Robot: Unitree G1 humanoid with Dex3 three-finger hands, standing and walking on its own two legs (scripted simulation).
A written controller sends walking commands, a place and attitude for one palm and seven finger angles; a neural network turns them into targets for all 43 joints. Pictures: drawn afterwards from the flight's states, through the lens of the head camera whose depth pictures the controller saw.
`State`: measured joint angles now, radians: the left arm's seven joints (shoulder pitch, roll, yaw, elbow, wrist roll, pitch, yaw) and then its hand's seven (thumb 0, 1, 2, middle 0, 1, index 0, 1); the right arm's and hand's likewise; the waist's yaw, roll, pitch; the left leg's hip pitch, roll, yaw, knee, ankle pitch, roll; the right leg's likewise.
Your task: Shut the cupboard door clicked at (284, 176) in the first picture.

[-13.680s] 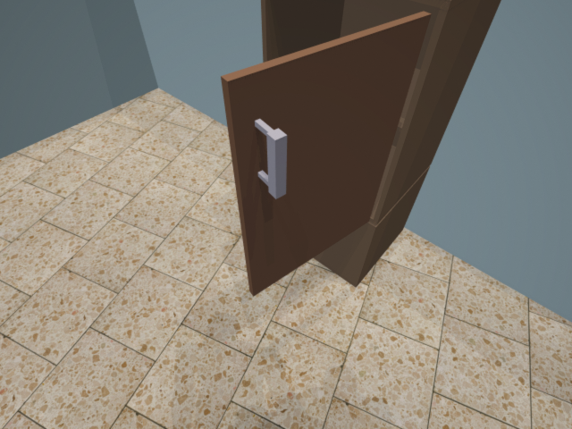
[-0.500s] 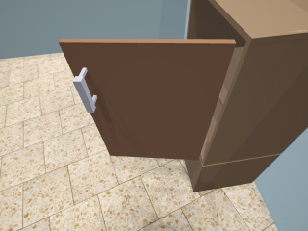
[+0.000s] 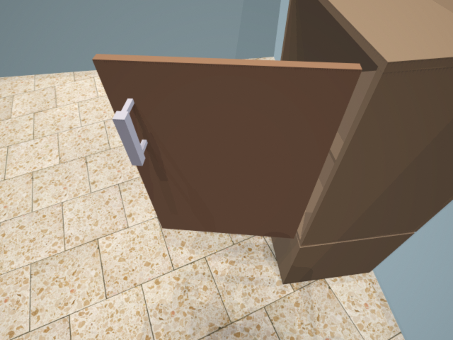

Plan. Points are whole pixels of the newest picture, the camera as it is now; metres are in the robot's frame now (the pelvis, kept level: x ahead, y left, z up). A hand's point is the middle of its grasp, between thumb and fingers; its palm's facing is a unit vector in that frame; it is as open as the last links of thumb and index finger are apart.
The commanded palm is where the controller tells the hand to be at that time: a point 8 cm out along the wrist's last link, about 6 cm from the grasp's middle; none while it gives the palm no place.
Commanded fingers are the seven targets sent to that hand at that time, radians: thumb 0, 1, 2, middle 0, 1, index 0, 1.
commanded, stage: look again from close up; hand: left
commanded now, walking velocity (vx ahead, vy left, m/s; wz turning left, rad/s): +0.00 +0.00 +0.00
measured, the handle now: (133, 133) +0.45 +0.21 +0.11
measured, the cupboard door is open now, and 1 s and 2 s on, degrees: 78 78 78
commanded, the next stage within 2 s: raise the hand and make a fist in 0.16 s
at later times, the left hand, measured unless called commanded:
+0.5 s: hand (126, 291) +0.19 +0.18 +0.01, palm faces +0.12 -0.99 +0.00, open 7.0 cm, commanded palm +0.10 +0.23 -0.04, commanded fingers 0.00 0.90 0.90 -0.42 -0.54 -0.42 -0.54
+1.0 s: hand (107, 321) +0.15 +0.20 +0.01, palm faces -0.06 -1.00 -0.05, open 4.6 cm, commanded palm +0.11 +0.26 +0.02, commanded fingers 0.00 0.90 0.90 -0.88 -1.04 -0.88 -1.04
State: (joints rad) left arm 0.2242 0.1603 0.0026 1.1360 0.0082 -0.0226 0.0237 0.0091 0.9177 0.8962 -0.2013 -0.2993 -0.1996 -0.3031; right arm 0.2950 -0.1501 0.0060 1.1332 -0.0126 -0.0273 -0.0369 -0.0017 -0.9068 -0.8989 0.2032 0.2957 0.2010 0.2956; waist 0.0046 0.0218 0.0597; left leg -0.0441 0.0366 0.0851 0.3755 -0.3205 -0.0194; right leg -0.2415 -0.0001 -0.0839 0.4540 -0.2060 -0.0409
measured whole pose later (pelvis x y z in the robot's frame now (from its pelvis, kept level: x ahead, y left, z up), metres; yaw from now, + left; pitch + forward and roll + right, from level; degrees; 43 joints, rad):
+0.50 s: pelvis -0.03 +0.02 -0.03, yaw +2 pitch +5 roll +1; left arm 0.35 0.13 0.08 0.14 -0.21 -0.40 -0.11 0.01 0.92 0.90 -0.27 -0.37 -0.26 -0.38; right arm 0.26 -0.24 -0.05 0.72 0.00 -0.32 -0.02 0.01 -0.91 -0.90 0.21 0.30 0.20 0.30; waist -0.03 0.01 -0.08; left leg -0.37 0.00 0.07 0.73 -0.45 0.01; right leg -0.54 -0.07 -0.09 0.76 -0.31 -0.02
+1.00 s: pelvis -0.06 +0.03 -0.06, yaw +4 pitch +8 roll -1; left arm 0.39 0.25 0.08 -0.17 -0.24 -0.21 -0.27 0.02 0.90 0.90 -0.71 -0.85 -0.70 -0.85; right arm 0.29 -0.18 0.08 0.49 0.03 -0.22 -0.05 0.01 -0.90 -0.90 0.21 0.30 0.21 0.30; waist 0.01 0.04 -0.07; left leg -0.63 0.01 0.02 1.02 -0.53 0.03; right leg -0.74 -0.06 -0.11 0.94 -0.34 -0.01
